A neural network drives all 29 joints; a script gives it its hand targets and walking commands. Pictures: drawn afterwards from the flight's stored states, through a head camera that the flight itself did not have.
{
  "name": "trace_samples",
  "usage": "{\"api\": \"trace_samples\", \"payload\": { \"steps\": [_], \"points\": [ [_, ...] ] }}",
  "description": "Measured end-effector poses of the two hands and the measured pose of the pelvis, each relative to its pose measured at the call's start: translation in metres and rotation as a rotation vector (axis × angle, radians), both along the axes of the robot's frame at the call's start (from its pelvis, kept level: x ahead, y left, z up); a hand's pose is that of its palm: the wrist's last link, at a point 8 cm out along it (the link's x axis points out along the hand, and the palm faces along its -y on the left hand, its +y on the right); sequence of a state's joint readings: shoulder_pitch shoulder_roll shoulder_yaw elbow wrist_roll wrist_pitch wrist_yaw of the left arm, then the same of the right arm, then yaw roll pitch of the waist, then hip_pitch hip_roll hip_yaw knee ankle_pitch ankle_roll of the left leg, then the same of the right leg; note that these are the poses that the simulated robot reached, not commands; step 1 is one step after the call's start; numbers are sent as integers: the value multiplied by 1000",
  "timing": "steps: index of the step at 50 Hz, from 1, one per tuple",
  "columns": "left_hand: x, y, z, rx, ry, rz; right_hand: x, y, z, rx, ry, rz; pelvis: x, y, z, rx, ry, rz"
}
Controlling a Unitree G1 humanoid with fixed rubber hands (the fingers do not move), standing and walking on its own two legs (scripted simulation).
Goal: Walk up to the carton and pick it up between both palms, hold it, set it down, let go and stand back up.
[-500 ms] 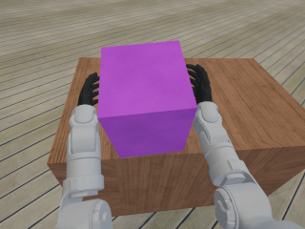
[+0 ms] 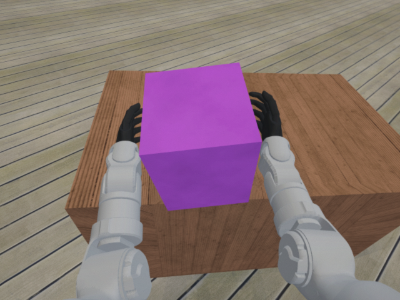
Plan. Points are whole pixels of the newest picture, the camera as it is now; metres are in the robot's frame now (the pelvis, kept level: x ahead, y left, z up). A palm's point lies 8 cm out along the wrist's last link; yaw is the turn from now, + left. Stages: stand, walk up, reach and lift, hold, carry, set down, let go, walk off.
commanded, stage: set down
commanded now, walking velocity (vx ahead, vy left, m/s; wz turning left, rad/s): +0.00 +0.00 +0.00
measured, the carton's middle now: (200, 142) +0.42 +0.00 +0.09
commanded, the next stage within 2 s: none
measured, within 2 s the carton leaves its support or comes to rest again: neither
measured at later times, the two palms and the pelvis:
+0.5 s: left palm (133, 147) +0.39 +0.15 +0.10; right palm (266, 133) +0.41 -0.14 +0.13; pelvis +0.01 +0.00 +0.00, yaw -1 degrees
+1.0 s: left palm (136, 152) +0.40 +0.15 +0.07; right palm (262, 138) +0.42 -0.14 +0.10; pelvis +0.01 +0.00 +0.00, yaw -2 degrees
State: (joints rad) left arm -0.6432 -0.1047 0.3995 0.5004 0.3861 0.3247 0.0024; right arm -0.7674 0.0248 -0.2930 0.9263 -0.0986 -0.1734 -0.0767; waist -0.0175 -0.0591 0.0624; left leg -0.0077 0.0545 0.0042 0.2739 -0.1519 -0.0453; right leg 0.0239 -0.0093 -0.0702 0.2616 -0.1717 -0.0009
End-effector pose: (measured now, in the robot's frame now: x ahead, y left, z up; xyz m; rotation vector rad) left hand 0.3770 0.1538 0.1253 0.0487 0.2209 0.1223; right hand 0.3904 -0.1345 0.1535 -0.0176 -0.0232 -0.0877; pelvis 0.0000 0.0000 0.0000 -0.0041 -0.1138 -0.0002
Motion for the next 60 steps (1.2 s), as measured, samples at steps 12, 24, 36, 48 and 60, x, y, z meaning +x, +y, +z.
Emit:
{"api": "trace_samples", "payload": {
  "steps": [12, 24, 36, 48, 60],
  "points": [
    [5, 2, -15, -22, 26, 20, 11, 3, -10, 14, 38, 17, 4, -1, 0, 2, 35, -8],
    [14, -5, -29, -34, 49, 24, 19, -4, -24, 14, 74, 13, 10, 0, 0, 3, 71, -23],
    [17, -5, -42, -45, 73, 41, 27, -4, -37, 12, 112, 23, 13, 0, 0, 5, 114, -34],
    [21, -6, -53, -55, 91, 51, 32, -5, -49, 8, 145, 25, 13, -1, 0, 8, 155, -41],
    [22, -6, -64, -59, 98, 56, 34, -5, -59, -1, 162, 28, 14, 0, -1, 10, 187, -49]
  ]
}}
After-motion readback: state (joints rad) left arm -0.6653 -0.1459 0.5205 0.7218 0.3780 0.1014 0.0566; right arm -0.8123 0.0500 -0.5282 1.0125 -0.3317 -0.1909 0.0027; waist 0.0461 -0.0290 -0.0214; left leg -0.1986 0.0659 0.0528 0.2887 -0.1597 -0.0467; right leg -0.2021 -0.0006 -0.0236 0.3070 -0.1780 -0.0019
